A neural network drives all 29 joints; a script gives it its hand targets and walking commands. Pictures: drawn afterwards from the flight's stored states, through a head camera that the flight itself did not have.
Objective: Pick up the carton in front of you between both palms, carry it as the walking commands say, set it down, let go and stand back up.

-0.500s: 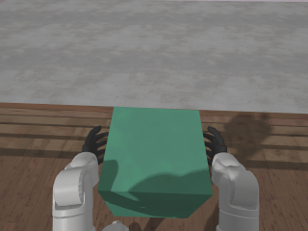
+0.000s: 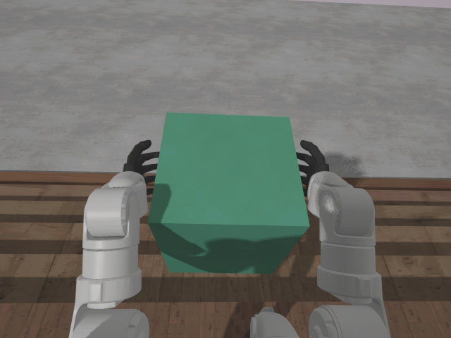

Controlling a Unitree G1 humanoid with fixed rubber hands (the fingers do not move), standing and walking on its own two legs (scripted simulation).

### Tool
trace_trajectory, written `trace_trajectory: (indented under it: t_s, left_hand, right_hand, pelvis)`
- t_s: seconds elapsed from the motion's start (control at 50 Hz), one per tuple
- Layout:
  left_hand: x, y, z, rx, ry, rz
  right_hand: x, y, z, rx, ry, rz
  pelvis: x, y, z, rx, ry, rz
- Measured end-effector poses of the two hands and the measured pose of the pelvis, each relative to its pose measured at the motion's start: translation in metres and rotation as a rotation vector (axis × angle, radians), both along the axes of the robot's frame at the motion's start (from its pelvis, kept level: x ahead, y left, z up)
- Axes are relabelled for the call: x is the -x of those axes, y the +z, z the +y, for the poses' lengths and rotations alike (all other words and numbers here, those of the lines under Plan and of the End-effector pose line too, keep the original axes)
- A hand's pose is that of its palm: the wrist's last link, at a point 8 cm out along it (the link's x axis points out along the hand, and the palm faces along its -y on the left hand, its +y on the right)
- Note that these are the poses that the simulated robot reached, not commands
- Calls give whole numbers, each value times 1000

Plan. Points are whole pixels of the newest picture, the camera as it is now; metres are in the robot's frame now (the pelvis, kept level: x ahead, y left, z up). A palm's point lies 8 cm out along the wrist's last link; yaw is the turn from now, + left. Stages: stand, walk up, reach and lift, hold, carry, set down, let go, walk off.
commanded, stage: carry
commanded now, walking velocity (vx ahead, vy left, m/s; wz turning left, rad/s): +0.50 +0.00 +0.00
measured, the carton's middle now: (224, 201) +0.35 -0.01 +0.05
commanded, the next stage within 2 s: none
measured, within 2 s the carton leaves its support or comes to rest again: neither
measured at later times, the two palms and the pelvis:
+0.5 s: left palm (171, 80) +0.67 +0.12 +0.10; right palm (288, 82) +0.68 -0.18 +0.10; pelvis +0.30 -0.04 -0.02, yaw +0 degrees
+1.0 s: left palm (179, 95) +1.01 +0.14 -0.18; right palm (253, 99) +0.99 -0.16 -0.17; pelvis +0.64 +0.03 -0.27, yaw -1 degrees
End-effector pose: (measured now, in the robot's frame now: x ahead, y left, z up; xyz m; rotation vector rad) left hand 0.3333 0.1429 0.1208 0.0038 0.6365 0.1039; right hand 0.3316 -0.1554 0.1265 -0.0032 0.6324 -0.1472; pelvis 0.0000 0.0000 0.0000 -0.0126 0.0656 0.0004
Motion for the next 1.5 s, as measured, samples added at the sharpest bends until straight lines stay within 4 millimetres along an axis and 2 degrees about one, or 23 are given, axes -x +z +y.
trace_trajectory:
  t_s: [0.06, 0.12, 0.18, 0.28, 0.42, 0.54, 0.62, 0.68, 0.74, 0.8, 0.88, 0.94, 1.0, 1.1, 1.14, 1.18, 1.26, 1.32, 1.38, 1.44, 1.5]
  left_hand:
    - [-54, 0, -4, -24, 10, 23]
    - [-108, -6, -10, -45, 30, 42]
    - [-148, -20, -12, -66, 56, 85]
    - [-199, -39, -15, -32, 85, 166]
    - [-283, -28, -23, 12, 108, 80]
    - [-362, -20, -23, 10, 74, 2]
    - [-418, -32, -11, -20, 60, -12]
    - [-467, -59, -6, -21, 23, -20]
    - [-524, -95, -18, -2, -64, -44]
    - [-569, -143, -31, -14, -113, 22]
    - [-615, -212, -28, -30, -119, 116]
    - [-645, -257, -15, -19, -89, 166]
    - [-678, -297, 0, 8, -49, 172]
    - [-742, -350, 20, 17, 14, 104]
    - [-765, -370, 38, 2, 71, 65]
    - [-785, -399, 56, 13, 116, 76]
    - [-822, -455, 79, 35, 158, 145]
    - [-862, -479, 86, 36, 151, 159]
    - [-915, -492, 91, 8, 117, 117]
    - [-974, -506, 96, -30, 73, 57]
    - [-1037, -532, 96, -25, -2, 7]
  right_hand:
    - [-59, -3, -4, 12, 26, 24]
    - [-120, -14, -9, 6, 59, 42]
    - [-170, -32, -11, -11, 91, 84]
    - [-228, -46, -14, -17, 92, 165]
    - [-305, -38, -22, -60, 44, 81]
    - [-373, -31, -23, -55, 19, 2]
    - [-430, -45, -12, -48, 30, -13]
    - [-471, -67, -6, -11, 17, -22]
    - [-503, -97, -18, 34, -49, -43]
    - [-533, -149, -30, 32, -89, 25]
    - [-577, -219, -26, 10, -93, 118]
    - [-615, -263, -15, -2, -78, 166]
    - [-658, -298, -1, 6, -53, 170]
    - [-745, -347, 19, 2, -2, 103]
    - [-787, -367, 38, 1, 59, 65]
    - [-822, -390, 58, 15, 103, 75]
    - [-873, -443, 83, 20, 134, 144]
    - [-907, -472, 88, 21, 126, 157]
    - [-947, -495, 91, 2, 101, 113]
    - [-991, -520, 96, -23, 68, 54]
    - [-1031, -544, 95, 1, 6, 4]
  pelvis:
    - [-43, -8, -9, -12, 8, 2]
    - [-89, -23, -21, -25, 22, -9]
    - [-124, -29, -30, -15, 14, -13]
    - [-175, -15, -44, -29, 13, 6]
    - [-253, -10, -47, -46, 1, 39]
    - [-333, -29, -37, -39, -18, 27]
    - [-394, -61, -26, -7, -29, 1]
    - [-446, -102, -17, 8, -15, -46]
    - [-499, -158, -5, 23, -11, -79]
    - [-532, -197, 8, 17, -17, -69]
    - [-567, -233, 22, -13, -36, -49]
    - [-599, -251, 27, -9, -26, -38]
    - [-636, -274, 26, -10, -15, -32]
    - [-719, -327, 23, -19, 0, -53]
    - [-754, -354, 21, -1, 0, -53]
    - [-781, -374, 17, -4, -7, -34]
    - [-831, -402, 18, 21, 3, -28]
    - [-872, -418, 26, 25, 10, -27]
    - [-917, -445, 43, 20, 1, -29]
    - [-970, -482, 66, 50, -1, -42]
    - [-1023, -526, 86, 33, 20, -64]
